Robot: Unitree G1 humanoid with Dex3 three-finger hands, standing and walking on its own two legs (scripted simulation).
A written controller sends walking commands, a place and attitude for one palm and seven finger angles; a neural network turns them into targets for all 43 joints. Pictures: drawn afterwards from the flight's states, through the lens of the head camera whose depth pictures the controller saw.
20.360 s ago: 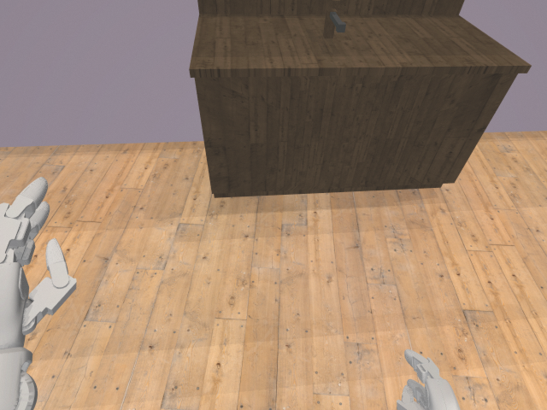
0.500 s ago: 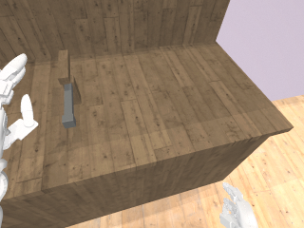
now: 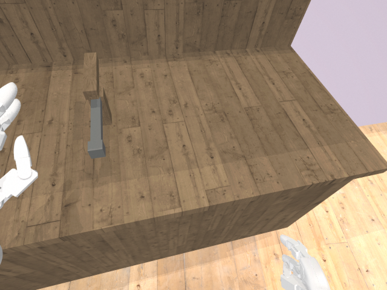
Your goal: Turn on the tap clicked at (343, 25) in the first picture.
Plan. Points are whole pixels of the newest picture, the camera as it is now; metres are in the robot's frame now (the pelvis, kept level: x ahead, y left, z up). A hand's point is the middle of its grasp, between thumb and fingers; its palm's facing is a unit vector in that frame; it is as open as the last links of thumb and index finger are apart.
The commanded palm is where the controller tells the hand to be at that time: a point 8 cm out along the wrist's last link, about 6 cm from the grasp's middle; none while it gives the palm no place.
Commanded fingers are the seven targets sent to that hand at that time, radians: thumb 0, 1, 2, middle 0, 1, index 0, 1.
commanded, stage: come to a stop and stand still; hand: left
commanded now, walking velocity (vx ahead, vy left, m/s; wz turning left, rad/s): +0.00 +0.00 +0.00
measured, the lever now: (96, 149) +0.35 +0.24 +0.06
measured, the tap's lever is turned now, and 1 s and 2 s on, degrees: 0 0 0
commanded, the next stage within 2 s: look again from close up in 0.14 s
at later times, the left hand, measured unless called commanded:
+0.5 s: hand (25, 210) +0.18 +0.25 +0.17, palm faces +0.37 -0.88 -0.31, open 7.5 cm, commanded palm +0.12 +0.27 +0.18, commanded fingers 0.00 0.90 0.90 -0.20 -0.30 -0.20 -0.30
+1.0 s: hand (48, 202) +0.19 +0.22 +0.17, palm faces +0.36 -0.90 -0.25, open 7.5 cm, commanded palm +0.14 +0.25 +0.18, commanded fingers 0.00 0.90 0.90 -0.20 -0.30 -0.20 -0.30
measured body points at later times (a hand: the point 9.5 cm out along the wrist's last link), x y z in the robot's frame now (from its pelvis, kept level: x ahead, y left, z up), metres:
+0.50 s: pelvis -0.03 -0.01 +0.00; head -0.01 +0.01 +0.45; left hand +0.16 +0.29 +0.18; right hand +0.14 -0.23 -0.07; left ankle -0.03 +0.07 -0.73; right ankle +0.03 -0.12 -0.73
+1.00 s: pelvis -0.03 -0.03 +0.00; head -0.02 +0.00 +0.45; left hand +0.17 +0.27 +0.18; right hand +0.14 -0.24 -0.07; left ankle -0.03 +0.07 -0.73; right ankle +0.03 -0.12 -0.73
